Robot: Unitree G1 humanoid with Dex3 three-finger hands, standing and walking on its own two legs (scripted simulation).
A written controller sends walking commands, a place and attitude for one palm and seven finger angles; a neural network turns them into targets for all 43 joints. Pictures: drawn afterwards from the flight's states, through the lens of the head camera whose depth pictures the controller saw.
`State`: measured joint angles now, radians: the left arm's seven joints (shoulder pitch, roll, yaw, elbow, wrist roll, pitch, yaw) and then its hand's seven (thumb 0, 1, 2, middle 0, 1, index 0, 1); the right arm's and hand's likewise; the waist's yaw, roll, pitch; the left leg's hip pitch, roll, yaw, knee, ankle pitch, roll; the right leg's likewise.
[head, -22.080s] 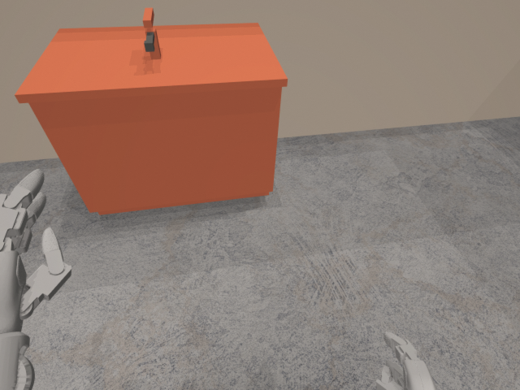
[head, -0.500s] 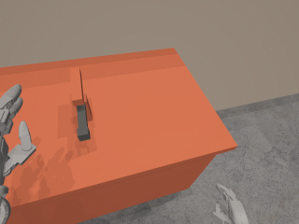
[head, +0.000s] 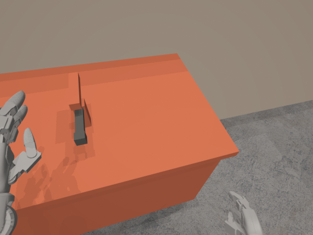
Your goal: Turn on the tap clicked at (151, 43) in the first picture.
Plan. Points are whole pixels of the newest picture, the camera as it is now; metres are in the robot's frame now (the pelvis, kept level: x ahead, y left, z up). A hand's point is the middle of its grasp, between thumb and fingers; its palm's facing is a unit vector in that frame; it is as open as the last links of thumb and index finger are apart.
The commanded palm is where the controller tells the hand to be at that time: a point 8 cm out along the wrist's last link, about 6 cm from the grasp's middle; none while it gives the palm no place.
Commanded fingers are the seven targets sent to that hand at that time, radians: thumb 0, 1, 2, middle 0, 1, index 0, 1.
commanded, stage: shuffle to correct the standing spot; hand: left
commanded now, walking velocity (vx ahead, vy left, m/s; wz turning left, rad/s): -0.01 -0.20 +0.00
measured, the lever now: (80, 138) +0.34 +0.24 +0.03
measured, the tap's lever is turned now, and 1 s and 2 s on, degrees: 0 0 0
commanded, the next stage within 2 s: none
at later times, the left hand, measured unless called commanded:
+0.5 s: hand (73, 152) +0.23 +0.19 +0.15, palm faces +0.30 -0.86 -0.40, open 7.4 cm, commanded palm +0.17 +0.22 +0.17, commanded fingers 0.00 0.90 0.90 -0.20 -0.30 -0.20 -0.30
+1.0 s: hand (82, 151) +0.23 +0.17 +0.15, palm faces +0.29 -0.86 -0.41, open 7.4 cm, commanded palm +0.17 +0.21 +0.17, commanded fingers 0.00 0.90 0.90 -0.20 -0.30 -0.20 -0.30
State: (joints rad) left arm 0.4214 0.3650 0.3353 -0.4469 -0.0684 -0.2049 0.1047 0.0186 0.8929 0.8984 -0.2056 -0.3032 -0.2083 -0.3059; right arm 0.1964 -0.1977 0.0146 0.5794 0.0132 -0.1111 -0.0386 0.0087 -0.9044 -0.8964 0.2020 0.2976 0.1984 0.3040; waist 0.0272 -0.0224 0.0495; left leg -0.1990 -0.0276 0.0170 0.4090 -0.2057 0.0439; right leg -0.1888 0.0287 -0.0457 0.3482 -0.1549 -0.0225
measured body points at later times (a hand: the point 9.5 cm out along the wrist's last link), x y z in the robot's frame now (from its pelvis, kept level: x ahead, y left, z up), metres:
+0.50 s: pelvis +0.00 -0.05 -0.01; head +0.04 -0.04 +0.44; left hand +0.21 +0.23 +0.18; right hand +0.18 -0.29 -0.08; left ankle +0.01 +0.09 -0.74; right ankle +0.02 -0.10 -0.74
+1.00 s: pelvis +0.01 -0.06 -0.01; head +0.05 -0.05 +0.44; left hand +0.21 +0.22 +0.18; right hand +0.18 -0.31 -0.09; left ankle +0.01 +0.09 -0.74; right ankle +0.02 -0.11 -0.74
